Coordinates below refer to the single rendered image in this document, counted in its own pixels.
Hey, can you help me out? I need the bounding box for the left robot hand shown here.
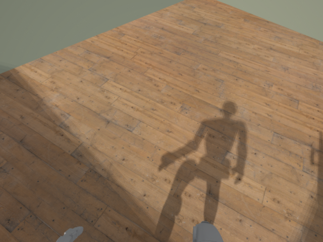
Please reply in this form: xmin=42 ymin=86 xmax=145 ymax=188
xmin=56 ymin=226 xmax=83 ymax=242

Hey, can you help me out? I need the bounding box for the right robot thigh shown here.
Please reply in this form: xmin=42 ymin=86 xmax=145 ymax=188
xmin=193 ymin=223 xmax=224 ymax=242

